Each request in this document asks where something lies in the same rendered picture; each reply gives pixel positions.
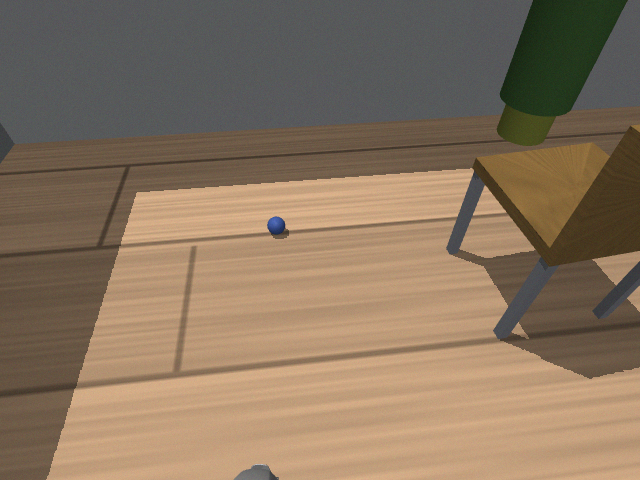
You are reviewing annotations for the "potted plant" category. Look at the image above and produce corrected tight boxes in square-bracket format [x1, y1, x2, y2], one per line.
[497, 0, 628, 146]

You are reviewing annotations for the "chair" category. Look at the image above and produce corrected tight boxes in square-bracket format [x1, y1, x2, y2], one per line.
[446, 125, 640, 339]

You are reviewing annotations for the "ball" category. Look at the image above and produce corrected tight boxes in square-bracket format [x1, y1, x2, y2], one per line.
[267, 217, 285, 235]

